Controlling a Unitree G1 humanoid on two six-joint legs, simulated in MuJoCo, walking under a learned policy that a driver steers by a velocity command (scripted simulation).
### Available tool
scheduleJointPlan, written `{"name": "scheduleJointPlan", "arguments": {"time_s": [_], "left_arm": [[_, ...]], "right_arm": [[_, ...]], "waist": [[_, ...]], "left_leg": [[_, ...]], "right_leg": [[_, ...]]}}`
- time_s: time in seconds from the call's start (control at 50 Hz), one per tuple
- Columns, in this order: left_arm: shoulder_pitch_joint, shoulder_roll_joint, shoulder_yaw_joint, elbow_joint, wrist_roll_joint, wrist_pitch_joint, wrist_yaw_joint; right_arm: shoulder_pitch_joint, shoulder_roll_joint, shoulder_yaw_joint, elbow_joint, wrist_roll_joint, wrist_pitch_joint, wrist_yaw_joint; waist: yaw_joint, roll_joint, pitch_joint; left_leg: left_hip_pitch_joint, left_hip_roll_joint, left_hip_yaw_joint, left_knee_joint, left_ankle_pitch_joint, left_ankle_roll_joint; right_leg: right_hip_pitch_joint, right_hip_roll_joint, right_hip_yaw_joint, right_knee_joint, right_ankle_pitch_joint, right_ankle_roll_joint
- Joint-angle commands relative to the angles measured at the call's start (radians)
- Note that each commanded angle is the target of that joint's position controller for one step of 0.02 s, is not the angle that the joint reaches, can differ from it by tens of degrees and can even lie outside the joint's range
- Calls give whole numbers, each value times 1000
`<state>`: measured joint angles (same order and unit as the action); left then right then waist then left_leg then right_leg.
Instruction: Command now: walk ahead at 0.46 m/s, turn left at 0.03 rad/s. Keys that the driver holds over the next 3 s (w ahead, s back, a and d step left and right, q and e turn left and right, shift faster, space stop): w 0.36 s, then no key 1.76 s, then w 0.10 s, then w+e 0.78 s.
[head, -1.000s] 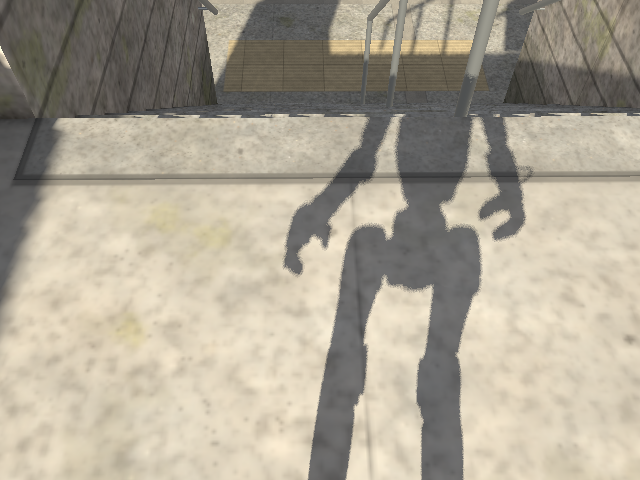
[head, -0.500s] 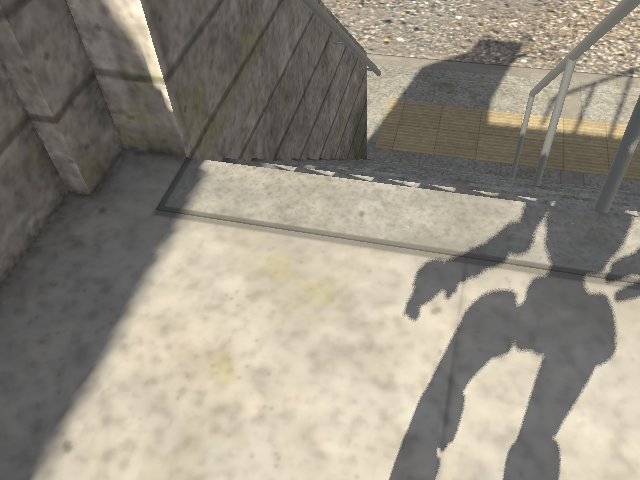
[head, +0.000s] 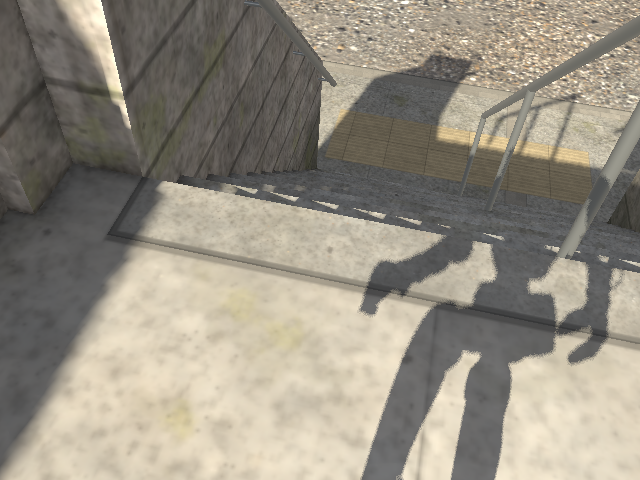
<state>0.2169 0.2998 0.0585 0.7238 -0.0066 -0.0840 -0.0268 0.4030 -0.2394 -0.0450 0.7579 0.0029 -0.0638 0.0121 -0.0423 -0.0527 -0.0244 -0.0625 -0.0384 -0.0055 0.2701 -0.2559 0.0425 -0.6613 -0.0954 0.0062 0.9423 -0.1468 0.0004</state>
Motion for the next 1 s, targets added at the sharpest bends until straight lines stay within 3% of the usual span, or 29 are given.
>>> {"name": "scheduleJointPlan", "arguments": {"time_s": [0.02,0.08,0.16,0.18,0.2,0.22,0.24,0.26,0.28,0.3,0.32,0.34,0.36,0.42,0.46,0.54,0.64,0.68,0.7,0.72,0.74,0.76,0.8,0.84,0.9,0.94,0.96,0.98,1.0], "left_arm": [[-150,3,-14,-100,0,-18,-9],[-232,15,-16,-128,-13,-20,-23],[-239,60,-1,-146,-13,-22,-35],[-194,80,9,-139,-10,-21,-31],[-80,110,27,-110,-7,-17,-23],[85,153,46,-71,-6,-13,-11],[217,262,67,-56,24,-9,-1],[255,221,56,-35,5,-8,-9],[189,159,36,-42,-3,-5,-6],[122,131,27,-49,-4,-1,-2],[59,112,19,-50,4,-2,-3],[17,86,12,-56,16,-8,-6],[-6,80,11,-56,21,-12,-8],[-25,92,15,-31,19,-33,-10],[-17,104,18,-10,18,-31,0],[30,119,18,25,11,-6,17],[45,133,19,68,-3,24,24],[49,103,10,79,-5,32,28],[104,71,-3,75,20,24,28],[231,0,-27,99,28,18,25],[183,32,-26,103,17,33,26],[129,75,-13,86,0,52,26],[68,82,-3,83,1,96,41],[80,63,-2,98,7,119,54],[134,25,-7,148,14,113,54],[115,25,-8,150,34,110,49],[86,51,-6,133,41,109,52],[60,108,7,135,27,108,57],[39,84,4,140,22,100,57]], "right_arm": [[-33,-166,-39,-49,6,-14,-14],[17,-197,-46,-16,19,-16,-16],[22,-216,-53,13,25,-5,-18],[16,-229,-57,14,21,0,-20],[9,-228,-55,15,17,7,-22],[12,-206,-43,8,7,10,-27],[120,-98,-10,-25,-5,-2,-22],[155,-75,4,-2,8,-22,-15],[47,-181,-25,-20,38,-35,-8],[-52,-191,-25,-49,46,-42,-6],[-96,-176,-22,-57,31,-41,-10],[-94,-170,-28,-52,16,-32,-14],[-62,-152,-27,-40,14,-19,-14],[-40,-118,-23,-26,0,8,-26],[-95,-104,-18,-43,-13,7,-30],[-230,-70,-3,-64,-9,-6,-13],[-289,-121,-20,-95,-14,-10,3],[-206,-150,-35,-65,-27,-15,-1],[-171,-219,-48,-68,-37,-16,-11],[-153,-202,-40,-69,-46,-3,-19],[-123,-116,-20,-58,-28,12,-17],[-139,-94,-7,-48,-17,19,-10],[-246,-121,-11,-57,-18,27,-5],[-343,-135,-17,-64,-29,35,-10],[-352,-112,-13,-39,-23,44,-19],[-316,-80,-3,-9,-13,45,-22],[-297,-73,0,6,-16,45,-22],[-276,-85,-7,8,-17,46,-22],[-296,-89,-8,12,-22,45,-27]], "waist": [[-16,144,97],[-36,147,112],[1,147,101],[31,159,60],[97,155,-19],[171,140,-133],[154,-85,-327],[150,-249,-464],[158,-147,-289],[141,-73,-152],[103,2,-59],[65,-6,-24],[36,-29,-15],[-5,-11,16],[1,-3,23],[61,-2,3],[66,-21,-13],[27,13,-52],[48,105,-132],[83,245,-247],[29,277,-282],[25,233,-236],[46,161,-117],[84,200,-65],[102,195,-82],[95,165,-63],[76,131,-20],[33,36,34],[40,-5,58]], "left_leg": [[-40,205,-114,-128,289,157],[-36,237,-114,-130,248,150],[87,290,-117,-50,409,116],[108,282,-104,21,580,104],[96,248,-70,170,751,84],[-29,203,-38,390,718,51],[-396,79,3,815,300,-14],[-569,-28,-112,1029,-300,-34],[-686,41,-141,1102,-269,-23],[-703,92,-99,1073,-187,-11],[-670,132,-76,1003,-112,-11],[-609,166,-80,942,-61,-11],[-551,177,-82,921,-31,-15],[-496,166,-55,837,0,-56],[-503,161,-43,717,93,-76],[-415,115,-12,424,336,-70],[-380,83,-33,272,260,-27],[-217,72,-23,143,433,10],[-38,188,-122,199,842,58],[192,353,-294,242,984,211],[176,399,-391,184,857,272],[111,378,-399,134,611,253],[-63,334,-350,50,268,195],[-238,269,-267,-4,108,151],[-304,205,-157,10,5,120],[-335,166,-128,25,-171,56],[-346,141,-116,47,-238,15],[-300,91,-69,64,-215,-17],[-214,72,-43,114,-134,-33]], "right_leg": [[-46,13,-17,-205,159,17],[34,40,-19,-331,220,0],[88,61,-13,-408,132,-59],[168,89,-37,-412,94,-78],[331,122,-68,-424,84,-107],[597,78,-29,-393,107,-144],[1020,-205,379,-391,26,-283],[1120,-314,773,-597,-169,-364],[1002,-276,677,-636,-273,-304],[843,-237,526,-649,-238,-267],[679,-195,423,-679,-139,-250],[571,-155,349,-708,-59,-238],[502,-135,309,-741,-29,-241],[403,-122,170,-767,384,-266],[404,-100,86,-752,560,-255],[439,-54,3,-725,539,-208],[567,-110,75,-605,455,-187],[560,-48,64,-472,388,-130],[481,23,28,-344,231,-78],[299,95,2,-171,-149,-12],[248,104,37,-50,-495,27],[204,80,66,0,-557,36],[196,44,65,-6,-474,54],[316,38,43,-118,-370,62],[480,68,-11,-313,-130,43],[538,65,-13,-430,-33,15],[510,17,41,-485,-54,-9],[385,7,56,-502,-223,-37],[283,17,63,-542,-337,-43]]}}
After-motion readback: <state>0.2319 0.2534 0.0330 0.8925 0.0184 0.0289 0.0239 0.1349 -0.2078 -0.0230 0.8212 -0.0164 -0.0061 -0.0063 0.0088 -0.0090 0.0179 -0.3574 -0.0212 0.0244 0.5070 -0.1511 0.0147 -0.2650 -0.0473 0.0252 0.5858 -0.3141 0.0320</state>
